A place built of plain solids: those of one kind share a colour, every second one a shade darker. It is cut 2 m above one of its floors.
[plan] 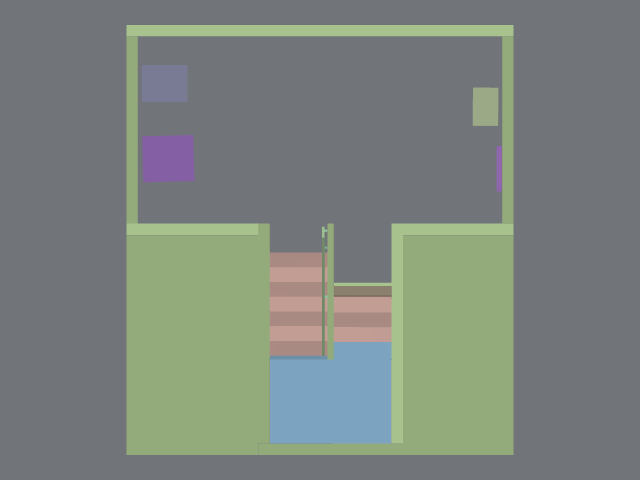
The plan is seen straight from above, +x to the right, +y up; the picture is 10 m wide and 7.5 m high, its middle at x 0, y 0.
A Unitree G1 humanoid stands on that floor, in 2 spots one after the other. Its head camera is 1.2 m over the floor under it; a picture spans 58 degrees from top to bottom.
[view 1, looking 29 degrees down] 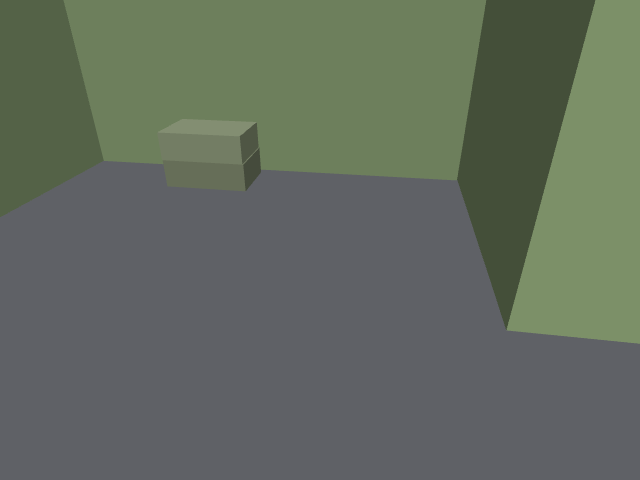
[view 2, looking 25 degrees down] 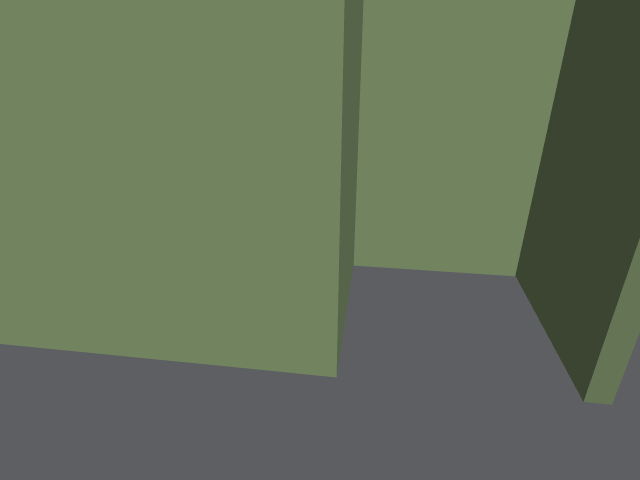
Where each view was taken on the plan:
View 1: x -0.38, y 0.80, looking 9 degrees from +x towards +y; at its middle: ground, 2.48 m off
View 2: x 1.00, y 1.56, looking -82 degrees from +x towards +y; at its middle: wall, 1.45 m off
